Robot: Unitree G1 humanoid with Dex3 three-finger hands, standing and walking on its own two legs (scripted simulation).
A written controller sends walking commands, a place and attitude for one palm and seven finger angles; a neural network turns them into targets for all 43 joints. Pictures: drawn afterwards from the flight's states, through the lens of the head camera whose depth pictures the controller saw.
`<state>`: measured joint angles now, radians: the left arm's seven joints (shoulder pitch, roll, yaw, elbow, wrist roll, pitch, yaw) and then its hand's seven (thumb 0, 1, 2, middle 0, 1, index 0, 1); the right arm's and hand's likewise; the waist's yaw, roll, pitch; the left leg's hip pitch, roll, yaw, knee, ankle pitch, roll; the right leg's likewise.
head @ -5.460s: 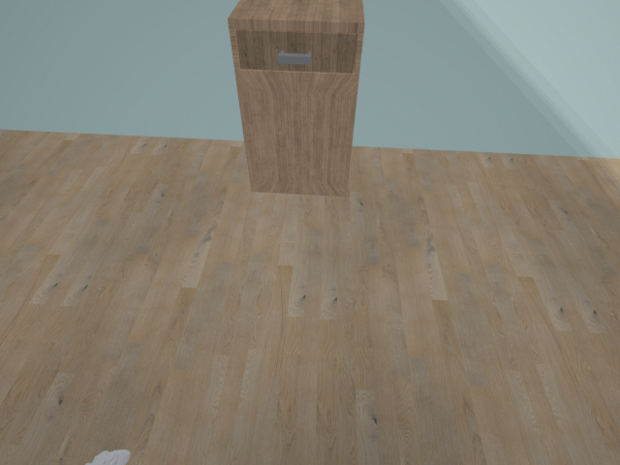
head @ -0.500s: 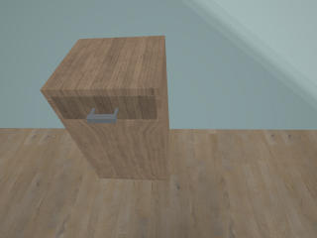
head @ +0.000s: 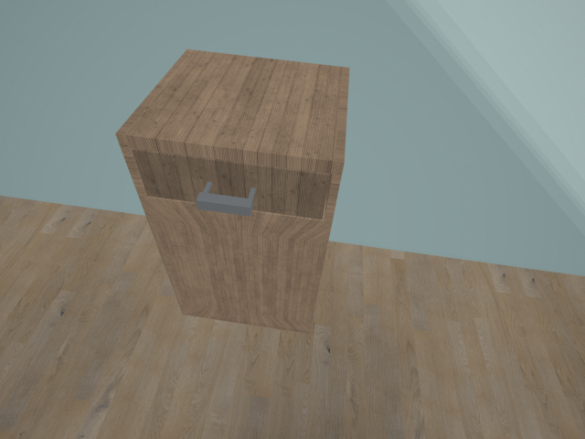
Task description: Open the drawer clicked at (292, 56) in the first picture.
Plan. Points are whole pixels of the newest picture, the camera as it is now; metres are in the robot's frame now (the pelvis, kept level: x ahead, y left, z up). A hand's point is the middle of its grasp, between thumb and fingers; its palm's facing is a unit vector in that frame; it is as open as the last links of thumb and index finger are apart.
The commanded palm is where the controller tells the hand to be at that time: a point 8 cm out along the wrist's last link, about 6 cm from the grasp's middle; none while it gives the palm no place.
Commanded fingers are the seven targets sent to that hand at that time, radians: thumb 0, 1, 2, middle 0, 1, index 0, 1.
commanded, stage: come to a stop and stand still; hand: left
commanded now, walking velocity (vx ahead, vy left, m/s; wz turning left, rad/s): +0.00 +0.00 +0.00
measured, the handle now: (227, 196) +0.60 +0.21 -0.08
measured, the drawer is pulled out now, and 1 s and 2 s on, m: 0.00 0.00 0.00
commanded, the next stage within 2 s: look again from close up in 0.28 s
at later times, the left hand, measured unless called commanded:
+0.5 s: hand out of the picture +0.02 +0.19 -0.18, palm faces -0.01 -0.97 -0.23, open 7.3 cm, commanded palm none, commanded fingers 0.00 0.90 0.90 -0.20 -0.30 -0.20 -0.30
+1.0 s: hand out of the picture +0.00 +0.14 -0.18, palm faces +0.02 -0.98 -0.20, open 7.3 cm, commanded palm none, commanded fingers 0.00 0.90 0.90 -0.20 -0.30 -0.20 -0.30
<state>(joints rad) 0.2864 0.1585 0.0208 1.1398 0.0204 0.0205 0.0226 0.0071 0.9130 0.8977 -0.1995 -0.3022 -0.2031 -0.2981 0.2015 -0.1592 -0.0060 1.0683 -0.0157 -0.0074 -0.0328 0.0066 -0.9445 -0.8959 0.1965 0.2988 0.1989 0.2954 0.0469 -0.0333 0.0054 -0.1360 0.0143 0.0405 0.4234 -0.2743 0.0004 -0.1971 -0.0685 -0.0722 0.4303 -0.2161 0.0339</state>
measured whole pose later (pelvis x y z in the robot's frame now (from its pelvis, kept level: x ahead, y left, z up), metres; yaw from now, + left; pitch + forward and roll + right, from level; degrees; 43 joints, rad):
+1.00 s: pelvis +0.01 -0.03 -0.01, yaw +0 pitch -1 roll +1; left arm 0.29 0.13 0.00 1.13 0.01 -0.01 0.02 0.01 0.92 0.90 -0.20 -0.30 -0.20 -0.30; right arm 0.31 -0.17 0.01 1.09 -0.02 -0.02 -0.03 0.01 -0.92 -0.90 0.19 0.30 0.20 0.30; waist 0.00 0.03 0.03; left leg -0.13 0.05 0.04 0.47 -0.31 -0.04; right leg -0.22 -0.04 -0.07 0.52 -0.28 -0.01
